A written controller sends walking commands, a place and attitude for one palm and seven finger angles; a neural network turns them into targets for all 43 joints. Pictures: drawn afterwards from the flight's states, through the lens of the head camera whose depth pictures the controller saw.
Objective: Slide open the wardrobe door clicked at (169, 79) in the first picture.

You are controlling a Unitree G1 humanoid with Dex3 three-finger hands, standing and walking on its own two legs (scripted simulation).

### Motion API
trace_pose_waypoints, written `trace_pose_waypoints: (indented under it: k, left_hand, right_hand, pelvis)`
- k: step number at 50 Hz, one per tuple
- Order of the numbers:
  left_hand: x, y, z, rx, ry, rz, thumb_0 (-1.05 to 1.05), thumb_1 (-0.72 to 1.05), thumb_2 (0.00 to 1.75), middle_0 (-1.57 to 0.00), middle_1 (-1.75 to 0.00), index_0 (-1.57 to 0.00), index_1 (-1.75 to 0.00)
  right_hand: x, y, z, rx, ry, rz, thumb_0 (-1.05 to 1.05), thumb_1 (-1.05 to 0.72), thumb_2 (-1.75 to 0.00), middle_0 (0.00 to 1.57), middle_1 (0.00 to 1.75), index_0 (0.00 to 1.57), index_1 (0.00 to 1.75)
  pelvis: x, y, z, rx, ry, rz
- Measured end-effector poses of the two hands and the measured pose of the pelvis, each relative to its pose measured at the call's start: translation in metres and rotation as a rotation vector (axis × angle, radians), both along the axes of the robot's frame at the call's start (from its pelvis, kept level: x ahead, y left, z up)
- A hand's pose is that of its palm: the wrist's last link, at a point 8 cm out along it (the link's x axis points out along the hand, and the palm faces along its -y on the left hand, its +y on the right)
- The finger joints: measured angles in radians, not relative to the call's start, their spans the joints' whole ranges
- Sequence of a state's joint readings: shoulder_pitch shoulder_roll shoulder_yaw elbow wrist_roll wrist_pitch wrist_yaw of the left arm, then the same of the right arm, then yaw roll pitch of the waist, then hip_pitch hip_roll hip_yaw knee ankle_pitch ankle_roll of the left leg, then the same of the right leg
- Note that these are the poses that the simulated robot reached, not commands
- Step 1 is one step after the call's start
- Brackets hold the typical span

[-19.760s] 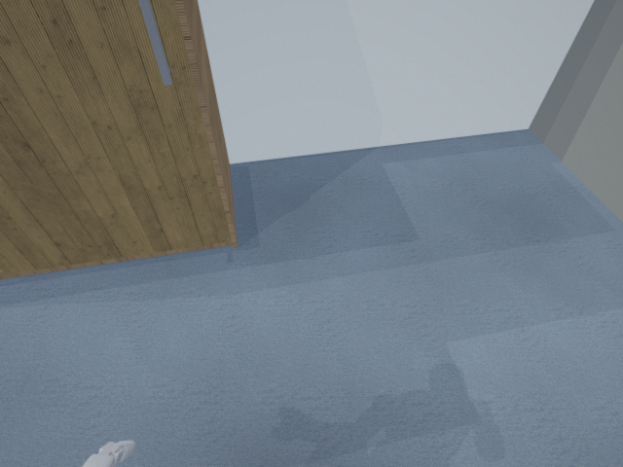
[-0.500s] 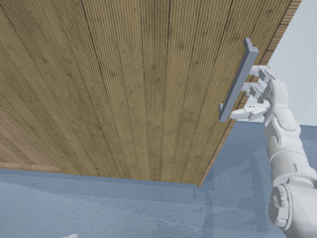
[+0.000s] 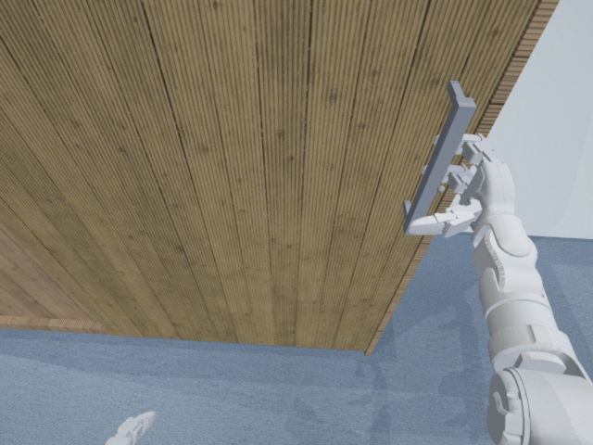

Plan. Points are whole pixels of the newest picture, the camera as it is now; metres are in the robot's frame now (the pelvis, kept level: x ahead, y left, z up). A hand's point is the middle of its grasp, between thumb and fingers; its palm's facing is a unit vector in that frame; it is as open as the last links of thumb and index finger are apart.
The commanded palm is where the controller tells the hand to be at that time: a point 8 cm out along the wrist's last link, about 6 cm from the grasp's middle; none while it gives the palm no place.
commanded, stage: slide the fingers in behind the handle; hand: right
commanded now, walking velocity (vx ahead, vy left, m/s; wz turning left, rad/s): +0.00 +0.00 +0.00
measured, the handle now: (429, 168) +0.48 -0.13 +0.13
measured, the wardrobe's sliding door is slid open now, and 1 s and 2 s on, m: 0.00 0.00 0.00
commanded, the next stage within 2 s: grip the handle and tug to test in 1.06 s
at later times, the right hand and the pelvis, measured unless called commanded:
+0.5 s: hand (422, 189) +0.43 -0.11 +0.13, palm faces -0.06 +1.00 +0.00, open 14.0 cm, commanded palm +0.40 -0.17 +0.14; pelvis +0.00 +0.01 +0.00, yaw +0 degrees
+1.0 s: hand (417, 189) +0.43 -0.11 +0.13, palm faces -0.07 +1.00 +0.00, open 14.0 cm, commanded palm +0.41 -0.16 +0.14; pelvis -0.01 +0.01 +0.00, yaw +0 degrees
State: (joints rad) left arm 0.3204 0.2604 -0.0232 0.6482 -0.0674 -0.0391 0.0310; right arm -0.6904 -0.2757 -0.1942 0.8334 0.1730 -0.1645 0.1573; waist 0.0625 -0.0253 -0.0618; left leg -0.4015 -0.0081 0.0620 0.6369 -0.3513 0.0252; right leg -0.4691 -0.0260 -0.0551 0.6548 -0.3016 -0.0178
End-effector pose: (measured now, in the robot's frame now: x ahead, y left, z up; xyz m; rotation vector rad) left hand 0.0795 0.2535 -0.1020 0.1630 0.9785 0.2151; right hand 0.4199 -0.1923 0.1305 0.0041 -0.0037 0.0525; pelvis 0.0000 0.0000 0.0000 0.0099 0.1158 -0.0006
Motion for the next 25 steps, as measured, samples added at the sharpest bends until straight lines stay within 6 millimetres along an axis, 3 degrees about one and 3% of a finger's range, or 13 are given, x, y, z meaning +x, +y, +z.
trace_pose_waypoints:
  k: [11, 25]
  left_hand:
    - [0.008, -0.001, -0.001, -0.020, -0.007, -0.006, 0.00, 0.90, 0.90, -0.20, -0.30, -0.20, -0.30]
    - [0.001, 0.007, -0.002, -0.020, 0.006, 0.002, 0.00, 0.90, 0.90, -0.20, -0.30, -0.20, -0.30]
  right_hand:
    - [-0.004, 0.020, 0.001, -0.002, -0.005, 0.013, -0.01, 0.50, -0.30, 0.30, 1.20, 0.30, 1.20]
    - [-0.008, 0.026, 0.004, -0.004, -0.010, 0.005, -0.01, 0.50, -0.30, 0.30, 1.20, 0.30, 1.20]
  pelvis:
    - [0.004, 0.004, 0.001, -0.004, -0.009, 0.001]
    - [0.001, 0.010, 0.002, -0.007, -0.018, 0.000]
